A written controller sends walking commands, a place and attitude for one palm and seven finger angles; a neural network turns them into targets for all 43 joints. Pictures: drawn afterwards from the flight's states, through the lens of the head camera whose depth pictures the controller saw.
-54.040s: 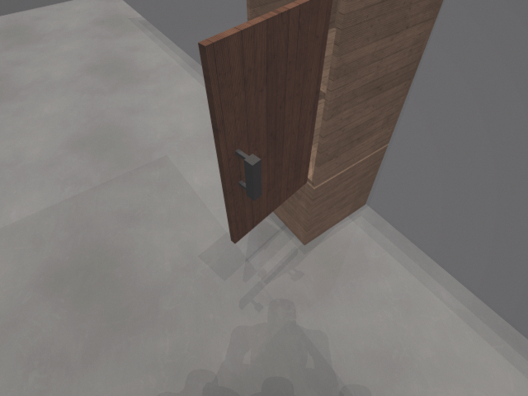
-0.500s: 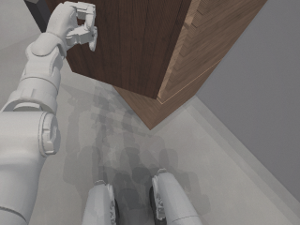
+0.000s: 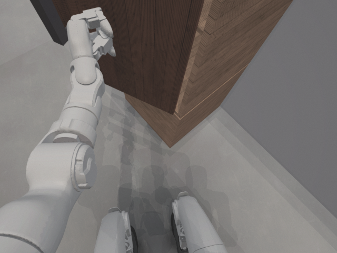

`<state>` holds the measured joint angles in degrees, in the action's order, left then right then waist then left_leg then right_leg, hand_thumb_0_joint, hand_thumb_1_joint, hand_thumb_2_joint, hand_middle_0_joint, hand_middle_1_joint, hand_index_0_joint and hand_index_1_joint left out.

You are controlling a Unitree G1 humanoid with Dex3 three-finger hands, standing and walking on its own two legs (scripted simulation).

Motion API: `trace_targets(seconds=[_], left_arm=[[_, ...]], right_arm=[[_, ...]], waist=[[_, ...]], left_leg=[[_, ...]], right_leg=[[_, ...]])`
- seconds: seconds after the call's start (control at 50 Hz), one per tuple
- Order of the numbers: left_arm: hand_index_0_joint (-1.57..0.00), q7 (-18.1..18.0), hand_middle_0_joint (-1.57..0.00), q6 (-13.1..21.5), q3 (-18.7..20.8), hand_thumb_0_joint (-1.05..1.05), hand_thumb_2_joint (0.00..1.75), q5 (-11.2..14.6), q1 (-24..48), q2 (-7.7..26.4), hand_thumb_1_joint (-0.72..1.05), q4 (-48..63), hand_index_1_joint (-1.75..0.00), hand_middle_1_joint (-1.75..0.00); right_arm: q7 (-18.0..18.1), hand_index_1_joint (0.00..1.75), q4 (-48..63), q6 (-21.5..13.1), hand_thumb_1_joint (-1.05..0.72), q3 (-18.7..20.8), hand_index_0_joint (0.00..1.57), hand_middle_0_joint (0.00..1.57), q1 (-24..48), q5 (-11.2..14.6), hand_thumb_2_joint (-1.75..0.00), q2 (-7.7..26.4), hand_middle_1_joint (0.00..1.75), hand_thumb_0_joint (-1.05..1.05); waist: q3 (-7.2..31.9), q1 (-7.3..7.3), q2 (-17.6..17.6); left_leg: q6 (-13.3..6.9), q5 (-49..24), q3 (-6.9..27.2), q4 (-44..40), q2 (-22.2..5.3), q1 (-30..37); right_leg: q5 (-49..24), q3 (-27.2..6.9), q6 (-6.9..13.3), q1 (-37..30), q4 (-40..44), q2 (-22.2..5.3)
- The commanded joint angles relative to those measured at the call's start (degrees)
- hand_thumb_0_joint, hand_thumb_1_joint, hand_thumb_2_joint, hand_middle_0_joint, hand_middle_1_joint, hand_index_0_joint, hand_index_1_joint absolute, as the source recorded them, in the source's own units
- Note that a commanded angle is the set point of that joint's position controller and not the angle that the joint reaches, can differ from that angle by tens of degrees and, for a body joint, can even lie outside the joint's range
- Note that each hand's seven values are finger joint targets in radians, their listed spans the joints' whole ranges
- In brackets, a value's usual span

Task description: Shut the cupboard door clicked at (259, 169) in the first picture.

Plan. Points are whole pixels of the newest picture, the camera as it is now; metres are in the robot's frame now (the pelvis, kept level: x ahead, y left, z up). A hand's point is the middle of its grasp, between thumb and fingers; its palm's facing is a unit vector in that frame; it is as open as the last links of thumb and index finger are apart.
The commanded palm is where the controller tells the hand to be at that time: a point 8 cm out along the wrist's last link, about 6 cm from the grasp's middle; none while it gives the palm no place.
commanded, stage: pull the fist back off the door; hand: left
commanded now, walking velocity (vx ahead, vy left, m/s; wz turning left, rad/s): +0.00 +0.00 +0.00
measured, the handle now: (56, 12) +0.65 +0.15 +0.08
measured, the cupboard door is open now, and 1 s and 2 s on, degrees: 23 23 23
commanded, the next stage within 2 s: draw the hand back to the body in 0.58 s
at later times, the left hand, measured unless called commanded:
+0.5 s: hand (108, 75) +0.48 +0.05 +0.08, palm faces +0.01 -1.00 -0.01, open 3.1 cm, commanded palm +0.46 +0.10 +0.09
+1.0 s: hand (64, 89) +0.42 +0.11 +0.14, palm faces +0.04 -1.00 -0.05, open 3.1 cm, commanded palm +0.38 +0.16 +0.15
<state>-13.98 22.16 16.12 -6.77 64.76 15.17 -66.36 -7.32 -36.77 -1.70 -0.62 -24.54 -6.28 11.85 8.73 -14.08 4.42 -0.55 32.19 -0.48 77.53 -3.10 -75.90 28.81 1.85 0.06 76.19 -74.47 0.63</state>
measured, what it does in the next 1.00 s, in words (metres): rises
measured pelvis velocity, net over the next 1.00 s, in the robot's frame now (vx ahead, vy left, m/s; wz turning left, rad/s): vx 0.02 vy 0.00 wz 0.01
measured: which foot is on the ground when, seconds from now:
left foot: down 0.00-1.00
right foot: down 0.00-1.00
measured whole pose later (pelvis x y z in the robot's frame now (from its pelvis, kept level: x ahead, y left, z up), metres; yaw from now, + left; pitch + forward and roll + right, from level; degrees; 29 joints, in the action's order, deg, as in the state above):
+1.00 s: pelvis +0.02 +0.00 +0.07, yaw +1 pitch +15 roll +0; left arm -3.3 21.5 4.9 5.9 22.1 8.0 -34.2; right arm -1.6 -34.1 4.1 0.4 -21.4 1.1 13.0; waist 6.8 -3.8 3.1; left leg -0.5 27.3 -2.4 57.4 -1.9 -45.2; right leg 25.0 0.1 -0.1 46.6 -56.6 0.0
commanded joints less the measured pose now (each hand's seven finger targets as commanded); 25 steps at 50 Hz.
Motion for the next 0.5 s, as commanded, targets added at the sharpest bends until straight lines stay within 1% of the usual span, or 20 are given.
trace_targets(seconds=[0.0, 0.02, 0.04, 0.06, 0.08, 0.12, 0.14, 0.16, 0.2, 0.22, 0.24, 0.26, 0.28, 0.3, 0.32, 0.38, 0.42, 0.44, 0.46, 0.48], left_arm=[[-1.30, 2.07, -1.30, 4.30, -1.38, 0.00, 0.90, -0.25, 29.54, 9.45, 0.90, 10.38, -1.50, -1.50], [-1.30, 2.82, -1.30, 3.27, -0.64, 0.00, 0.90, 1.15, 28.14, 9.49, 0.90, 9.48, -1.50, -1.50], [-1.30, 3.28, -1.30, 2.69, 1.44, 0.00, 0.90, 2.43, 26.55, 10.77, 0.90, 9.00, -1.50, -1.50], [-1.30, 3.64, -1.30, 2.36, 2.06, 0.00, 0.90, 3.73, 25.05, 10.54, 0.90, 8.81, -1.50, -1.50], [-1.30, 3.81, -1.30, 2.31, 3.61, 0.00, 0.90, 4.88, 22.03, 11.07, 0.90, 8.26, -1.50, -1.50], [-1.30, 4.08, -1.30, 3.72, 3.21, 0.00, 0.90, 6.10, 18.02, 8.93, 0.90, 9.56, -1.50, -1.50], [-1.30, 4.04, -1.30, 5.29, 3.75, 0.00, 0.90, 6.23, 17.03, 9.30, 0.90, 11.09, -1.50, -1.50], [-1.30, 4.17, -1.30, 6.79, 2.63, 0.00, 0.90, 5.69, 14.82, 8.17, 0.90, 12.02, -1.50, -1.50], [-1.30, 4.56, -1.30, 9.10, -1.29, 0.00, 0.90, 4.74, 12.02, 3.79, 0.90, 13.30, -1.50, -1.50], [-1.30, 4.78, -1.30, 9.83, -2.34, 0.00, 0.90, 4.22, 10.64, 2.95, 0.90, 13.28, -1.50, -1.50], [-1.30, 5.17, -1.30, 10.38, -4.36, 0.00, 0.90, 4.07, 9.83, 0.73, 0.90, 13.50, -1.50, -1.50], [-1.30, 5.47, -1.30, 10.32, -4.71, 0.00, 0.90, 4.23, 7.89, 0.19, 0.90, 12.93, -1.50, -1.50], [-1.30, 5.99, -1.30, 9.95, -6.40, 0.00, 0.90, 4.76, 7.18, -1.78, 0.90, 12.94, -1.50, -1.50], [-1.30, 6.37, -1.30, 9.56, -7.10, 0.00, 0.90, 5.31, 7.77, -2.35, 0.90, 13.05, -1.50, -1.50], [-1.30, 6.59, -1.30, 9.48, -6.83, 0.00, 0.90, 5.91, 8.20, -1.84, 0.90, 14.88, -1.50, -1.50], [-1.30, 6.77, -1.30, 10.45, -7.35, 0.00, 0.90, 8.01, 8.24, -2.48, 0.90, 21.24, -1.50, -1.50], [-1.30, 6.38, -1.30, 12.00, -9.60, 0.00, 0.90, 8.33, 8.85, -4.42, 0.90, 26.67, -1.50, -1.50], [-1.30, 5.97, -1.30, 12.84, -10.72, 0.00, 0.90, 8.16, 8.69, -5.03, 0.90, 29.27, -1.50, -1.50], [-1.30, 5.48, -1.30, 13.34, -10.51, 0.00, 0.90, 7.80, 7.59, -4.59, 0.90, 29.47, -1.50, -1.50], [-1.30, 5.07, -1.30, 13.48, -11.49, 0.00, 0.90, 7.50, 5.40, -5.63, 0.90, 29.39, -1.50, -1.50]], right_arm=[[1.15, 0.30, 1.18, 1.53, -0.90, 5.01, 0.20, 0.20, -12.25, 0.99, -0.90, 11.95, 0.30, 0.00], [1.45, 0.30, 1.66, 1.92, -0.90, 4.81, 0.20, 0.20, -11.76, 1.38, -0.90, 11.87, 0.30, 0.00], [1.90, 0.30, 2.05, 2.13, -0.90, 4.55, 0.20, 0.20, -11.57, 1.61, -0.90, 12.00, 0.30, 0.00], [2.18, 0.30, 2.49, 2.27, -0.90, 4.30, 0.20, 0.20, -10.92, 1.92, -0.90, 11.59, 0.30, 0.00], [2.47, 0.30, 2.92, 2.35, -0.90, 4.26, 0.20, 0.20, -10.26, 2.11, -0.90, 11.44, 0.30, 0.00], [2.56, 0.30, 3.64, 2.15, -0.90, 4.06, 0.20, 0.20, -9.38, 2.12, -0.90, 10.67, 0.30, 0.00], [2.65, 0.30, 3.84, 1.95, -0.90, 4.03, 0.20, 0.20, -9.22, 2.02, -0.90, 10.59, 0.30, 0.00], [2.55, 0.30, 3.82, 1.88, -0.90, 4.20, 0.20, 0.20, -8.90, 2.01, -0.90, 10.29, 0.30, 0.00], [2.11, 0.30, 3.53, 1.92, -0.90, 4.67, 0.20, 0.20, -8.35, 1.92, -0.90, 9.94, 0.30, 0.00], [2.04, 0.30, 3.25, 2.02, -0.90, 5.10, 0.20, 0.20, -8.25, 1.98, -0.90, 10.09, 0.30, 0.00], [1.97, 0.30, 3.12, 2.15, -0.90, 5.28, 0.20, 0.20, -8.37, 2.06, -0.90, 9.98, 0.30, 0.00], [2.02, 0.30, 2.99, 2.38, -0.90, 5.63, 0.20, 0.20, -8.01, 2.36, -0.90, 10.26, 0.30, 0.00], [2.01, 0.30, 3.22, 2.56, -0.90, 5.70, 0.20, 0.20, -7.31, 2.61, -0.90, 10.25, 0.30, 0.00], [2.14, 0.30, 3.08, 2.80, -0.90, 5.79, 0.20, 0.20, -6.78, 2.89, -0.90, 10.31, 0.30, 0.00], [2.34, 0.30, 3.20, 2.94, -0.90, 5.89, 0.20, 0.20, -6.24, 3.07, -0.90, 10.42, 0.30, 0.00], [3.09, 0.30, 3.71, 2.82, -0.90, 6.08, 0.20, 0.20, -4.46, 3.52, -0.90, 10.32, 0.30, 0.00], [3.30, 0.30, 3.85, 2.43, -0.90, 6.22, 0.20, 0.20, -3.40, 3.53, -0.90, 9.93, 0.30, 0.00], [3.52, 0.30, 3.93, 2.21, -0.90, 6.35, 0.20, 0.20, -3.23, 3.62, -0.90, 9.93, 0.30, 0.00], [3.53, 0.30, 3.47, 2.08, -0.90, 6.39, 0.20, 0.20, -2.80, 3.47, -0.90, 9.94, 0.30, 0.00], [3.47, 0.30, 3.44, 2.06, -0.90, 6.34, 0.20, 0.20, -2.24, 3.47, -0.90, 9.83, 0.30, 0.00]], waist=[[35.40, -2.10, 1.57], [33.87, -1.67, 0.71], [33.97, -0.60, -0.38], [33.46, -0.18, -1.48], [32.51, 0.74, -3.15], [30.53, 1.83, -4.73], [30.75, 2.36, -4.95], [30.51, 2.80, -4.15], [29.20, 2.64, -4.01], [28.64, 2.32, -4.73], [28.05, 2.09, -4.20], [27.34, 2.24, -4.83], [26.45, 2.19, -5.23], [25.37, 1.93, -5.28], [26.12, 2.47, -4.14], [29.24, 3.47, -2.36], [31.60, 3.61, -0.11], [32.28, 3.38, -0.30], [32.34, 3.97, 1.68], [31.62, 4.02, 0.82]], left_leg=[[-0.60, -19.51, 2.98, -10.06, 2.19, 25.94], [-0.76, -17.55, 2.49, -10.91, 2.44, 24.48], [-0.84, -17.17, 2.20, -11.47, 2.66, 23.71], [-0.98, -17.05, 1.83, -11.91, 2.83, 22.60], [-1.03, -16.62, 1.26, -12.11, 3.02, 21.11], [-1.14, -16.92, 0.67, -12.89, 3.32, 19.67], [-1.25, -17.84, 0.41, -12.85, 3.35, 19.83], [-1.08, -18.90, 0.28, -12.92, 3.36, 20.58], [-1.07, -19.56, -0.08, -12.75, 3.41, 21.56], [-1.03, -19.36, -0.16, -12.69, 3.28, 22.13], [-1.02, -19.94, -0.26, -12.92, 3.39, 23.34], [-0.85, -19.48, -0.34, -13.19, 3.28, 23.86], [-0.91, -17.73, -0.67, -13.44, 3.55, 23.20], [-0.92, -16.04, -0.68, -13.82, 3.63, 23.10], [-0.93, -15.59, -0.83, -13.91, 3.83, 23.61], [-0.72, -17.49, -0.61, -14.46, 3.77, 27.82], [-0.58, -20.03, -0.07, -14.59, 3.55, 31.74], [-0.55, -21.77, 0.27, -14.33, 3.25, 33.97], [-0.21, -22.48, 0.59, -14.56, 3.17, 35.05], [-0.20, -22.60, 0.67, -14.64, 3.04, 35.41]], right_leg=[[-18.33, -0.25, 0.47, -23.30, 11.97, 1.27], [-17.44, -0.61, 0.41, -25.03, 13.08, 1.25], [-17.63, -0.91, 0.47, -26.59, 13.35, 1.21], [-18.39, -1.23, 0.34, -28.45, 13.85, 1.15], [-18.83, -1.64, 0.27, -30.18, 14.38, 1.07], [-20.65, -2.02, 0.19, -32.54, 14.85, 1.01], [-22.35, -2.43, 0.24, -33.46, 14.63, 0.94], [-23.54, -2.29, 0.31, -33.29, 14.29, 0.80], [-24.65, -2.31, 0.31, -32.37, 14.29, 0.71], [-24.55, -2.32, 0.29, -31.88, 14.47, 0.69], [-25.17, -2.24, 0.36, -31.47, 14.55, 0.67], [-24.49, -2.02, 0.35, -31.10, 14.95, 0.56], [-23.08, -2.31, 0.28, -31.45, 15.73, 0.52], [-21.21, -2.37, 0.30, -31.30, 16.53, 0.35], [-20.63, -2.70, 0.40, -31.90, 16.83, 0.28], [-21.95, -2.43, 0.53, -32.62, 16.56, 0.06], [-23.68, -1.82, 0.65, -32.04, 15.82, 0.03], [-24.63, -1.40, 0.71, -30.96, 15.22, 0.08], [-24.52, -1.16, 0.78, -30.29, 14.92, -0.01], [-24.32, -0.91, 0.77, -29.95, 14.96, 0.03]])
